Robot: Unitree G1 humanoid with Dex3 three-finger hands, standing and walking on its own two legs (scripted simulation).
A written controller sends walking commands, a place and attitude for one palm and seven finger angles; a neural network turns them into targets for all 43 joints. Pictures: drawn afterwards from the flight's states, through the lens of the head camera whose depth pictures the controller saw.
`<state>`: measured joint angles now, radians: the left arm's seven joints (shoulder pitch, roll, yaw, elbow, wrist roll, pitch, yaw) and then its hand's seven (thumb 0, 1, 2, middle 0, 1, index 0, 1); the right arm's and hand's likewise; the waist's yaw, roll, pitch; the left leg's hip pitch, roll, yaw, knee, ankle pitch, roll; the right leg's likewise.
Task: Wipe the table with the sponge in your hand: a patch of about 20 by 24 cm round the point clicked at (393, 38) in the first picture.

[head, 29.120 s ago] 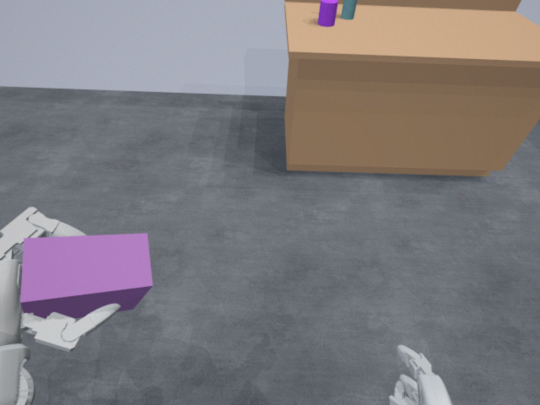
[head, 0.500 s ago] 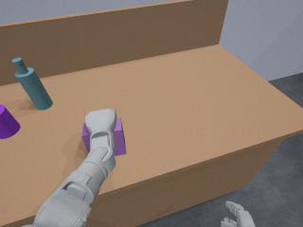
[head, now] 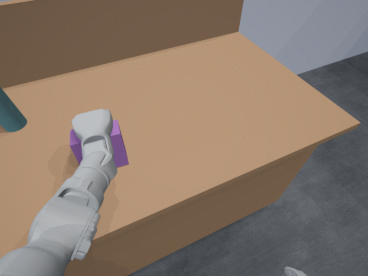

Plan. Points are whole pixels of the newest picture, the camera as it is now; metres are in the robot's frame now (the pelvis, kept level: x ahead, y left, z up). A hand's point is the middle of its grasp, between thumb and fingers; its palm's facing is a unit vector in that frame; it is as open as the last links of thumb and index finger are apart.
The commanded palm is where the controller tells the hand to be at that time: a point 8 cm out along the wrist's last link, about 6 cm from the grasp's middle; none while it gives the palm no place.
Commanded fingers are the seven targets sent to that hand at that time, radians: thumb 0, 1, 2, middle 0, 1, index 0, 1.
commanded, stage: wipe forward along the third lane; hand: left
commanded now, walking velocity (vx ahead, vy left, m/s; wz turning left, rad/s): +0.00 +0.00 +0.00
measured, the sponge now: (102, 152) +0.42 +0.22 +0.00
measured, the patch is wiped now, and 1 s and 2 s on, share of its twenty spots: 0.95 1.00 1.00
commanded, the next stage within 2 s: wipe back along the third lane in 0.58 s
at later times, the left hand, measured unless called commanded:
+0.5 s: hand (92, 127) +0.48 +0.24 +0.05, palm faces -0.08 +0.00 -1.00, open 10.3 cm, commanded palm +0.46 +0.25 +0.07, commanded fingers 0.00 0.10 1.30 -1.20 -1.60 -1.20 -1.60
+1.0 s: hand (89, 122) +0.50 +0.26 +0.04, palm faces -0.04 +0.01 -1.00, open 10.3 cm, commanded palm +0.45 +0.23 +0.07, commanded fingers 0.00 0.10 1.30 -1.20 -1.60 -1.20 -1.60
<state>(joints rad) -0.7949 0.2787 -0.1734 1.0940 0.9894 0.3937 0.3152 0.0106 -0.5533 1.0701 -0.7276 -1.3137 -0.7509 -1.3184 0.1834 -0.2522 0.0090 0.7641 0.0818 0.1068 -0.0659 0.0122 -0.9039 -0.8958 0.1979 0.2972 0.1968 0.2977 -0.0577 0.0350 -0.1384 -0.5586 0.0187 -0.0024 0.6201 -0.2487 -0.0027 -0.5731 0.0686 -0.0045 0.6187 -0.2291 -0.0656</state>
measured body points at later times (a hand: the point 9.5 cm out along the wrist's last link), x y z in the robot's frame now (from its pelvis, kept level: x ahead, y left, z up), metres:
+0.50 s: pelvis +0.02 +0.02 +0.00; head +0.07 +0.02 +0.45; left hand +0.48 +0.24 +0.10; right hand +0.10 -0.25 -0.13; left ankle +0.03 +0.14 -0.72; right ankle +0.04 -0.07 -0.72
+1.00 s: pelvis +0.03 +0.04 +0.00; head +0.09 +0.05 +0.45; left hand +0.49 +0.25 +0.10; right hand +0.07 -0.21 -0.14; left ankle +0.03 +0.14 -0.72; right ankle +0.04 -0.07 -0.72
